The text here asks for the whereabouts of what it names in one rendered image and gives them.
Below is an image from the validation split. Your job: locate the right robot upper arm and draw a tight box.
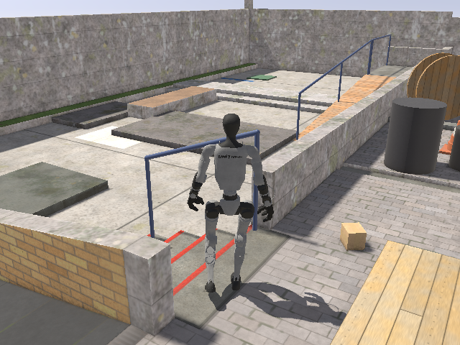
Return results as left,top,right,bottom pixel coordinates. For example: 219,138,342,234
246,145,265,186

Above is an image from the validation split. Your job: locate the left robot forearm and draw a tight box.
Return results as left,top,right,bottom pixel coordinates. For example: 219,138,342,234
189,172,202,198

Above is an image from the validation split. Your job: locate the right robot forearm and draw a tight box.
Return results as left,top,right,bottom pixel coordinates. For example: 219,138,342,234
257,175,272,207

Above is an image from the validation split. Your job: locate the robot right thigh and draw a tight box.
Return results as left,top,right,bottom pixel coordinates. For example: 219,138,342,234
234,200,254,247

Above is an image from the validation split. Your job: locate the left robot hand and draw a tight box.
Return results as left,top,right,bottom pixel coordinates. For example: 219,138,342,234
187,196,204,211

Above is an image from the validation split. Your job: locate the right robot hand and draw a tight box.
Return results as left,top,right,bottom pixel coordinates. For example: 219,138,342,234
257,205,274,222

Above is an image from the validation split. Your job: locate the robot thigh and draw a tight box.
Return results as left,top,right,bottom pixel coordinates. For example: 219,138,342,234
234,200,254,247
205,200,220,247

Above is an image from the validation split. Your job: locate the robot left thigh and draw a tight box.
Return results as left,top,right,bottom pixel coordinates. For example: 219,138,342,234
205,200,220,247

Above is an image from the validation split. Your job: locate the left robot upper arm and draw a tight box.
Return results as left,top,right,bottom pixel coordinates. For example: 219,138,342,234
195,144,216,183

